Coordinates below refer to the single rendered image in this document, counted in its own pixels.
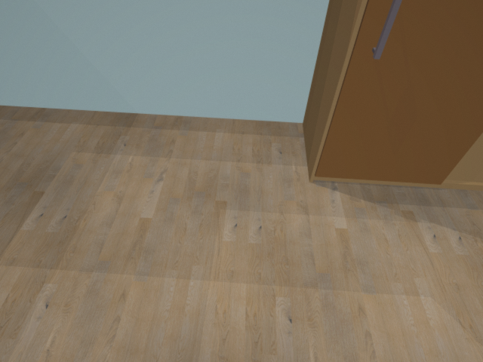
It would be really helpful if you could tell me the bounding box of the handle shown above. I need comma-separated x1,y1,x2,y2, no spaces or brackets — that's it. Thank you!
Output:
372,0,402,60

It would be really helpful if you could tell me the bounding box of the wardrobe door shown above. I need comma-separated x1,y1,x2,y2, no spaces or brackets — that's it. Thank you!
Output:
315,0,483,185
446,133,483,182

